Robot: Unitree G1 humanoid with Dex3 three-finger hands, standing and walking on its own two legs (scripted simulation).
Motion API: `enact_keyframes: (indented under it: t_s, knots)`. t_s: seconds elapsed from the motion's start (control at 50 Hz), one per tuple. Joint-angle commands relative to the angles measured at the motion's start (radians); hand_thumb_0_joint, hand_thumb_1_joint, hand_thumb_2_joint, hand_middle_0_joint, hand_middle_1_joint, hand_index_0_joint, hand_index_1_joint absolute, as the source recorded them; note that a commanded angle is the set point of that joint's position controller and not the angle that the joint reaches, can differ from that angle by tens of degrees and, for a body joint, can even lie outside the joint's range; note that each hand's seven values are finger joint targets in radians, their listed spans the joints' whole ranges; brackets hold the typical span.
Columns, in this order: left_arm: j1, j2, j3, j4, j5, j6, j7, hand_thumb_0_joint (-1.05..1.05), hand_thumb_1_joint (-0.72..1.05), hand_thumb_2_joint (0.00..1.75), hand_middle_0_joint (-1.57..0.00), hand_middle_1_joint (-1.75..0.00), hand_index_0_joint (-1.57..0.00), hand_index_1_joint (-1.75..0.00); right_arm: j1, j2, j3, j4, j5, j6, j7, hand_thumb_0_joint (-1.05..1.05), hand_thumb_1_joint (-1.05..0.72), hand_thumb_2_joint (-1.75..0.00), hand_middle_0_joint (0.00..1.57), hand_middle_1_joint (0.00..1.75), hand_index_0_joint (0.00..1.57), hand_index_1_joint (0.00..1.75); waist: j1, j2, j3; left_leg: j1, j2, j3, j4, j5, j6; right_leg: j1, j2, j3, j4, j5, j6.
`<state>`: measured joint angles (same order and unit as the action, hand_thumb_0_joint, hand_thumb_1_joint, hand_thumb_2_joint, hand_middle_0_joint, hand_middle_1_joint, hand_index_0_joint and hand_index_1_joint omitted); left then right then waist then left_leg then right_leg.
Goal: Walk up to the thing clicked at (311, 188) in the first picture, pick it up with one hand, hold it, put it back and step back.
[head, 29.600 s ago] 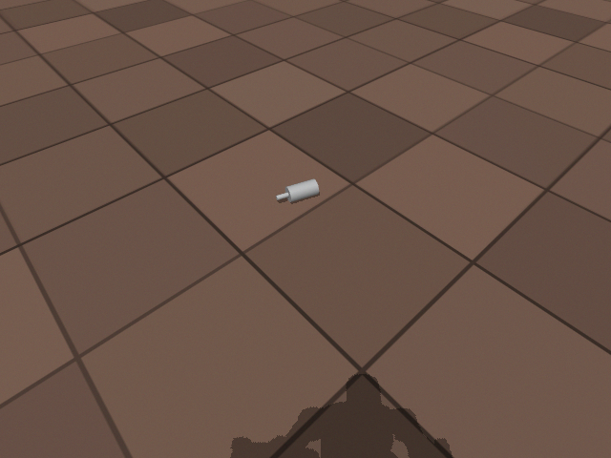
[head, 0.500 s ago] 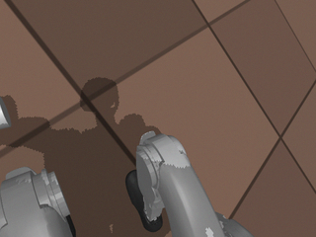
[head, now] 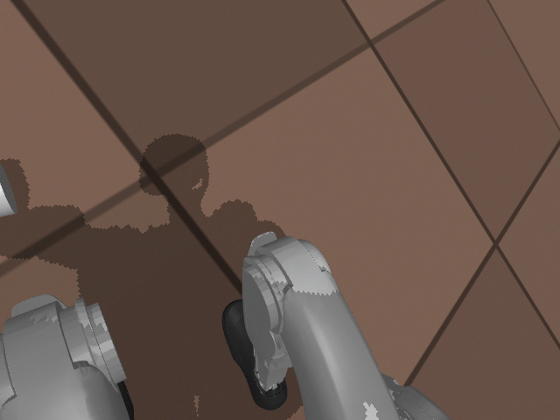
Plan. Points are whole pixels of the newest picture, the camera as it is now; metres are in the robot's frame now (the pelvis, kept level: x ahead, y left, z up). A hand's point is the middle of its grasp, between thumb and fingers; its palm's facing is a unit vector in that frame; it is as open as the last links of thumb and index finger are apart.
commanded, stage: open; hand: left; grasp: from above
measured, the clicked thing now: out of the picture +0.45 +0.34 -0.26
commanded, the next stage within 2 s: withdraw in 0.08 s
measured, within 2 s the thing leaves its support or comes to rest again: neither
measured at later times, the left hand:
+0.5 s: hand out of the picture +0.45 +0.33 -0.19, palm faces -0.24 -0.11 -0.97, open 13.9 cm
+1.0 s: hand out of the picture +0.41 +0.31 -0.09, palm faces -0.47 -0.11 -0.87, open 14.0 cm
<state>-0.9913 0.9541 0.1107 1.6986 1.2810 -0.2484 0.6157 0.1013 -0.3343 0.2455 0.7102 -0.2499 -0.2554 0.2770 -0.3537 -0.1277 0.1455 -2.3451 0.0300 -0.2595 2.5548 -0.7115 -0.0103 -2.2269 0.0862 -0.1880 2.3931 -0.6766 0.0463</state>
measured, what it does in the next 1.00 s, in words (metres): rises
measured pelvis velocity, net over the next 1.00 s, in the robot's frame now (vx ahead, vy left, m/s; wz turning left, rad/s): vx -0.01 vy -0.02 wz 0.13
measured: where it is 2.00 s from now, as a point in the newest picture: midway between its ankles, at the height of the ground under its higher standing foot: (196, 407)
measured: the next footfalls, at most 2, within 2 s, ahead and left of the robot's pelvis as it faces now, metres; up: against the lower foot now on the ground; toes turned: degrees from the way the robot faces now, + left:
none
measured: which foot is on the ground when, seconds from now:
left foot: down 0.00-1.00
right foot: down 0.00-1.00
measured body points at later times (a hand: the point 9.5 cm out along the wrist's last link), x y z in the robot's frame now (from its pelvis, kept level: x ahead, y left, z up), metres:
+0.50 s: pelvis +0.01 +0.00 +0.01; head +0.24 +0.12 +0.37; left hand +0.46 +0.33 -0.13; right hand +0.07 -0.25 -0.07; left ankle +0.06 +0.13 -0.27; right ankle +0.11 -0.11 -0.27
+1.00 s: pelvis -0.01 -0.02 +0.06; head +0.19 +0.07 +0.45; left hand +0.43 +0.31 -0.04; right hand +0.10 -0.28 -0.04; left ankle +0.06 +0.13 -0.27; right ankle +0.11 -0.11 -0.27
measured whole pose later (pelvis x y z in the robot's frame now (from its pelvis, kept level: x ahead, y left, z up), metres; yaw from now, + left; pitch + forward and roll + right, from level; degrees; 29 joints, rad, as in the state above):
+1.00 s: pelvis -0.01 -0.02 +0.06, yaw +8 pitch +32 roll -7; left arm -0.95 0.66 -0.02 1.38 1.20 -0.18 0.27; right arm 0.14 -0.32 0.08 0.68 -0.10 -0.04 0.14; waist -0.23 -0.01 -0.08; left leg -2.23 0.02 -0.14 2.29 -0.62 -0.02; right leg -2.16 0.04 -0.10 2.23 -0.64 0.01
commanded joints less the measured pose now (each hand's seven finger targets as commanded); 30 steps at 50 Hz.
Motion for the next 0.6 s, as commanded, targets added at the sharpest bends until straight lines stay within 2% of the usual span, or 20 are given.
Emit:
enact_keyframes:
  t_s: [0.0, 0.02, 0.04, 0.06, 0.08, 0.12, 0.14, 0.16, 0.24, 0.26, 0.3, 0.32, 0.34, 0.38, 0.44, 0.46, 0.5, 0.52, 0.56, 0.58]
  knots:
    - [-0.238, 0.200, 0.007, -0.119, -0.006, -0.020, 0.033, 0.00, -0.51, 1.02, -0.07, -1.00, -0.07, -1.00, 0.184, -0.317, -0.090, 0.012, 0.001, 0.009, -0.014, 0.00, -0.88, -0.90, 0.20, 0.30, 0.20, 0.30, -0.040, 0.523, -0.641, 0.504, 0.027, 0.093, -0.274, 0.207, 0.012, 0.332, 0.033, -0.099, -0.210, 0.259, -0.069]
    - [-0.244, 0.185, -0.016, -0.111, -0.004, -0.021, 0.032, 0.00, -0.51, 1.02, -0.07, -0.99, -0.06, -1.00, 0.176, -0.317, -0.091, 0.005, 0.005, 0.010, -0.015, 0.00, -0.89, -0.90, 0.20, 0.30, 0.20, 0.30, -0.041, 0.509, -0.633, 0.480, 0.026, 0.102, -0.258, 0.203, 0.018, 0.337, 0.035, -0.088, -0.215, 0.264, -0.067]
    - [-0.237, 0.204, 0.006, -0.110, -0.012, -0.025, 0.038, 0.00, -0.51, 1.02, -0.07, -0.99, -0.06, -0.99, 0.181, -0.316, -0.087, 0.012, 0.006, 0.011, -0.017, 0.00, -0.88, -0.90, 0.20, 0.30, 0.20, 0.30, -0.039, 0.483, -0.640, 0.474, 0.027, 0.101, -0.256, 0.207, 0.020, 0.349, 0.034, -0.091, -0.221, 0.267, -0.064]
    - [-0.222, 0.206, 0.005, -0.106, 0.002, -0.024, 0.043, 0.00, -0.51, 1.02, -0.07, -1.00, -0.06, -1.00, 0.189, -0.316, -0.087, 0.012, 0.006, 0.014, -0.018, 0.00, -0.88, -0.90, 0.20, 0.30, 0.20, 0.30, -0.036, 0.483, -0.642, 0.471, 0.025, 0.107, -0.251, 0.219, 0.022, 0.359, 0.035, -0.084, -0.224, 0.282, -0.062]
    - [-0.229, 0.201, 0.009, -0.112, -0.007, -0.028, 0.048, 0.00, -0.50, 1.01, -0.07, -1.00, -0.07, -1.00, 0.183, -0.316, -0.089, 0.011, 0.007, 0.014, -0.019, 0.00, -0.88, -0.90, 0.20, 0.30, 0.20, 0.30, -0.034, 0.475, -0.641, 0.467, 0.026, 0.105, -0.250, 0.221, 0.022, 0.355, 0.037, -0.086, -0.224, 0.281, -0.062]
    - [-0.234, 0.212, 0.012, -0.104, 0.003, -0.032, 0.060, 0.00, -0.49, 1.00, -0.06, -0.99, -0.06, -0.99, 0.185, -0.316, -0.085, 0.017, 0.003, 0.014, -0.018, 0.00, -0.88, -0.90, 0.20, 0.30, 0.20, 0.30, -0.036, 0.483, -0.639, 0.476, 0.028, 0.099, -0.255, 0.224, 0.019, 0.348, 0.036, -0.091, -0.214, 0.280, -0.065]
    - [-0.239, 0.184, -0.009, -0.103, 0.009, -0.030, 0.060, 0.00, -0.50, 1.00, -0.06, -0.99, -0.06, -0.99, 0.181, -0.316, -0.085, 0.005, 0.001, 0.011, -0.016, 0.00, -0.88, -0.90, 0.20, 0.30, 0.20, 0.30, -0.043, 0.482, -0.628, 0.481, 0.026, 0.099, -0.255, 0.227, 0.019, 0.337, 0.034, -0.096, -0.212, 0.282, -0.063]
    - [-0.225, 0.206, 0.014, -0.097, 0.007, -0.029, 0.068, 0.00, -0.49, 0.99, -0.06, -1.00, -0.07, -0.99, 0.180, -0.318, -0.086, 0.010, 0.001, 0.015, -0.017, 0.00, -0.88, -0.90, 0.20, 0.30, 0.20, 0.30, -0.034, 0.485, -0.647, 0.490, 0.029, 0.099, -0.260, 0.232, 0.018, 0.357, 0.038, -0.094, -0.219, 0.288, -0.063]
    - [-0.240, 0.191, 0.006, -0.095, 0.010, -0.011, 0.098, 0.00, -0.47, 0.95, -0.07, -1.00, -0.09, -0.98, 0.174, -0.312, -0.082, 0.007, -0.003, 0.007, -0.017, 0.00, -0.89, -0.89, 0.20, 0.30, 0.20, 0.30, -0.032, 0.509, -0.638, 0.490, 0.025, 0.107, -0.269, 0.203, 0.016, 0.342, 0.036, -0.091, -0.226, 0.264, -0.064]
    - [-0.254, 0.205, 0.013, -0.104, 0.011, -0.001, 0.104, 0.00, -0.47, 0.95, -0.07, -1.00, -0.09, -0.98, 0.172, -0.318, -0.088, 0.004, -0.002, 0.001, -0.013, 0.00, -0.89, -0.89, 0.20, 0.30, 0.20, 0.30, -0.035, 0.510, -0.635, 0.501, 0.029, 0.101, -0.272, 0.195, 0.013, 0.327, 0.035, -0.092, -0.215, 0.260, -0.065]
    - [-0.292, 0.236, 0.059, -0.223, 0.007, 0.017, 0.128, 0.00, -0.47, 0.95, -0.07, -1.00, -0.09, -0.97, 0.179, -0.317, -0.101, 0.007, 0.000, -0.003, -0.006, 0.00, -0.89, -0.90, 0.20, 0.30, 0.20, 0.30, -0.001, 0.588, -0.720, 0.552, 0.027, 0.104, -0.290, 0.221, 0.005, 0.331, 0.032, -0.092, -0.212, 0.272, -0.070]
    - [-0.256, 0.220, 0.065, -0.207, 0.001, 0.039, 0.132, 0.00, -0.48, 0.96, -0.07, -0.99, -0.08, -0.98, 0.175, -0.310, -0.108, 0.002, 0.005, -0.004, 0.000, 0.00, -0.89, -0.90, 0.20, 0.30, 0.20, 0.30, 0.007, 0.611, -0.736, 0.581, 0.031, 0.102, -0.296, 0.230, -0.001, 0.325, 0.030, -0.090, -0.200, 0.285, -0.074]
    - [-0.279, 0.224, 0.081, -0.277, -0.011, 0.051, 0.140, 0.00, -0.48, 0.96, -0.07, -0.99, -0.08, -0.97, 0.164, -0.309, -0.120, 0.009, 0.011, -0.007, 0.005, 0.00, -0.89, -0.90, 0.20, 0.30, 0.20, 0.30, 0.030, 0.648, -0.782, 0.601, 0.029, 0.102, -0.308, 0.243, -0.007, 0.310, 0.028, -0.091, -0.192, 0.290, -0.076]
    - [-0.238, 0.196, 0.101, -0.346, -0.036, 0.084, 0.134, 0.00, -0.49, 0.96, -0.07, -0.98, -0.08, -0.97, 0.166, -0.298, -0.144, 0.004, 0.023, 0.001, 0.017, 0.00, -0.89, -0.90, 0.20, 0.30, 0.20, 0.30, 0.053, 0.707, -0.860, 0.645, 0.028, 0.115, -0.323, 0.274, -0.011, 0.324, 0.026, -0.081, -0.196, 0.317, -0.081]
    - [-0.201, 0.116, 0.045, -0.403, -0.067, 0.144, 0.073, 0.00, -0.49, 0.96, -0.07, -0.98, -0.08, -0.96, 0.169, -0.263, -0.181, 0.026, 0.052, 0.019, 0.030, 0.00, -0.89, -0.90, 0.20, 0.30, 0.20, 0.30, 0.081, 0.708, -0.885, 0.616, 0.019, 0.157, -0.310, 0.288, 0.001, 0.314, 0.027, -0.047, -0.214, 0.336, -0.082]
    - [-0.188, 0.116, 0.053, -0.472, -0.090, 0.161, 0.049, 0.00, -0.49, 0.97, -0.07, -0.98, -0.07, -0.97, 0.169, -0.264, -0.197, 0.022, 0.067, 0.029, 0.030, 0.00, -0.89, -0.90, 0.20, 0.30, 0.20, 0.30, 0.106, 0.705, -0.926, 0.613, 0.016, 0.164, -0.326, 0.293, 0.007, 0.330, 0.026, -0.037, -0.236, 0.335, -0.082]
    - [-0.128, 0.054, 0.019, -0.499, -0.125, 0.205, -0.013, 0.00, -0.50, 0.97, -0.07, -0.98, -0.08, -0.98, 0.173, -0.255, -0.223, 0.021, 0.097, 0.056, 0.027, 0.00, -0.89, -0.90, 0.20, 0.30, 0.20, 0.30, 0.135, 0.675, -0.941, 0.595, 0.011, 0.175, -0.365, 0.278, 0.012, 0.332, 0.023, -0.018, -0.264, 0.317, -0.085]
    - [-0.132, 0.008, -0.013, -0.502, -0.140, 0.221, -0.048, 0.00, -0.51, 0.97, -0.08, -0.97, -0.08, -0.97, 0.175, -0.247, -0.234, 0.025, 0.108, 0.068, 0.024, 0.00, -0.90, -0.90, 0.20, 0.30, 0.20, 0.30, 0.133, 0.612, -0.906, 0.566, 0.010, 0.173, -0.377, 0.244, 0.020, 0.304, 0.021, -0.011, -0.282, 0.289, -0.084]
    - [-0.149, -0.092, -0.073, -0.522, -0.175, 0.244, -0.130, 0.00, -0.50, 0.98, -0.07, -0.98, -0.07, -0.98, 0.216, -0.241, -0.257, 0.031, 0.125, 0.094, 0.018, 0.00, -0.90, -0.90, 0.20, 0.30, 0.20, 0.30, 0.095, 0.519, -0.856, 0.535, 0.005, 0.165, -0.417, 0.200, 0.027, 0.311, 0.017, -0.003, -0.318, 0.250, -0.083]
    - [-0.123, -0.110, -0.095, -0.532, -0.187, 0.251, -0.174, 0.00, -0.50, 0.99, -0.07, -0.99, -0.07, -0.99, 0.230, -0.239, -0.268, 0.027, 0.136, 0.107, 0.014, 0.00, -0.90, -0.90, 0.20, 0.30, 0.20, 0.30, 0.096, 0.482, -0.850, 0.539, 0.004, 0.162, -0.430, 0.193, 0.031, 0.329, 0.019, 0.004, -0.333, 0.240, -0.084]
